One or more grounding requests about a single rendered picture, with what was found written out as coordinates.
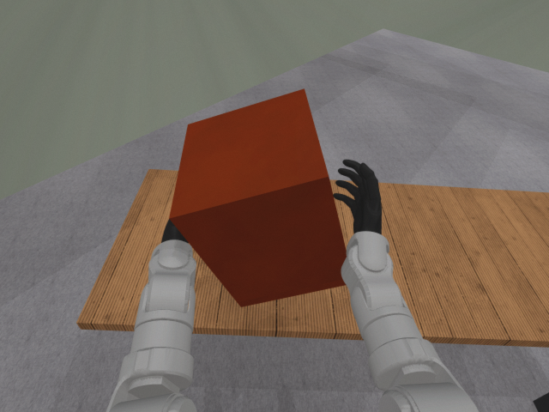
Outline left robot upper arm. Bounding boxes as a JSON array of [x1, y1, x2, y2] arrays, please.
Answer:
[[109, 393, 197, 412]]

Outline left robot hand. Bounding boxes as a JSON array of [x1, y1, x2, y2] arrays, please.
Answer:
[[161, 219, 189, 243]]

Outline right robot forearm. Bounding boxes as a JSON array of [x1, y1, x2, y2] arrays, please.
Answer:
[[341, 231, 479, 412]]

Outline right robot upper arm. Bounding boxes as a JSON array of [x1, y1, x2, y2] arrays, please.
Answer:
[[378, 382, 478, 412]]

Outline table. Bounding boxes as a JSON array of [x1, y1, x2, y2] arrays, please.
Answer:
[[76, 169, 549, 412]]

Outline carton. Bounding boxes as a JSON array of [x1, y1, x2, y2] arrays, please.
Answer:
[[169, 89, 347, 307]]

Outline right robot hand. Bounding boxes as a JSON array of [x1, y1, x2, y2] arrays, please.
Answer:
[[333, 160, 382, 234]]

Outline left robot forearm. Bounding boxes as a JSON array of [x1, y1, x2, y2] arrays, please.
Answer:
[[106, 239, 196, 412]]

